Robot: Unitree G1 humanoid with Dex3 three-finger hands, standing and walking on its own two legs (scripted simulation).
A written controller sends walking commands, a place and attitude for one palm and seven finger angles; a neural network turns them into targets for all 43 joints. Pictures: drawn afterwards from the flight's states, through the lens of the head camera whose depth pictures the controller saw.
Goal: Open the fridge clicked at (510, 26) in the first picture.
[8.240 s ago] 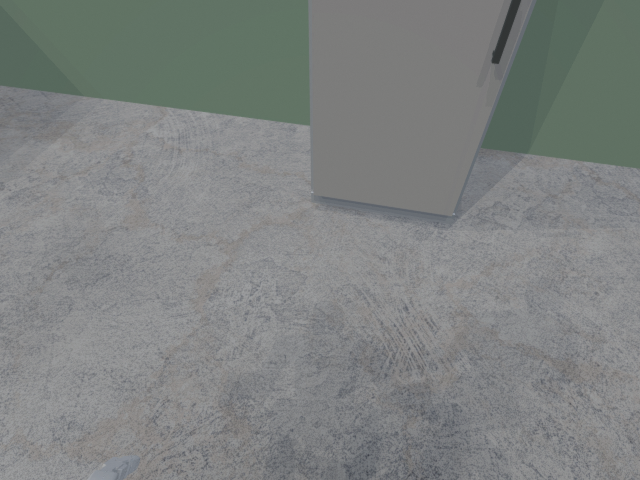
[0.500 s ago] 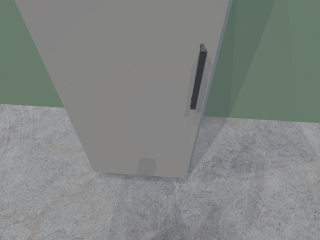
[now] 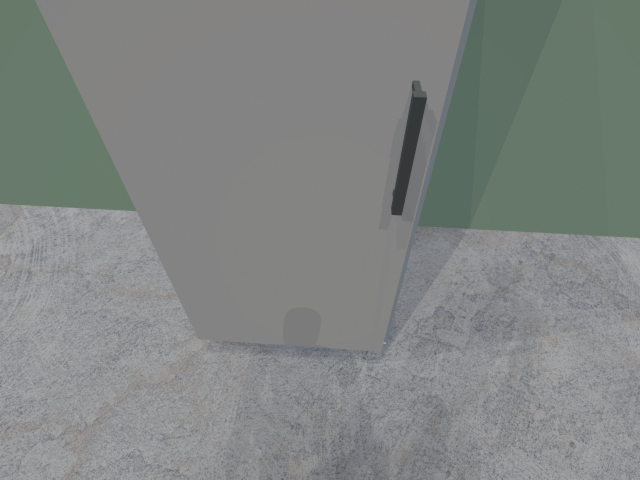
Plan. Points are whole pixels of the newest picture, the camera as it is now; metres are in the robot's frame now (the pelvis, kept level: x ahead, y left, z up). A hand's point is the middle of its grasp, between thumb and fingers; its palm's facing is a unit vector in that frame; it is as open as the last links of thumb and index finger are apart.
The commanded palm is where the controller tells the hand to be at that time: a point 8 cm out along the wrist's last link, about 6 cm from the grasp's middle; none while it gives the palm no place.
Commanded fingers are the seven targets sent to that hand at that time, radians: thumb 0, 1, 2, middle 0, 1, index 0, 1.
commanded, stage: look again from close up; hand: right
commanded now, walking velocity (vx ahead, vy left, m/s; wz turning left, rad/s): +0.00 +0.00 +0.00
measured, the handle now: (405, 153) +0.60 -0.10 +0.10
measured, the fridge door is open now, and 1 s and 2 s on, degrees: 0 0 0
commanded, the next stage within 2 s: shuffle to correct the standing spot in 0.48 s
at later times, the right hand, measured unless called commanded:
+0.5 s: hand out of the picture +0.00 -0.17 -0.18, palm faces +0.03 +0.98 -0.18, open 7.4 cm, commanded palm none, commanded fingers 0.00 -0.90 -0.90 0.20 0.30 0.20 0.30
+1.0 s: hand out of the picture +0.04 -0.13 -0.18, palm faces +0.05 +0.98 -0.17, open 7.4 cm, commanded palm none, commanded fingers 0.00 -0.90 -0.90 0.20 0.30 0.20 0.30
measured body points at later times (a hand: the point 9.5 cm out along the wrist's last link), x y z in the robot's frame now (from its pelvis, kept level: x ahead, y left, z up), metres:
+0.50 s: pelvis +0.02 -0.01 +0.00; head +0.03 -0.01 +0.45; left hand +0.01 +0.21 -0.16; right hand +0.00 -0.22 -0.16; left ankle +0.04 +0.12 -0.74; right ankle +0.04 -0.08 -0.74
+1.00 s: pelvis +0.08 +0.03 -0.01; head +0.10 +0.04 +0.44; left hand +0.04 +0.24 -0.17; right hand +0.04 -0.18 -0.16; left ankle +0.04 +0.12 -0.74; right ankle +0.04 -0.08 -0.73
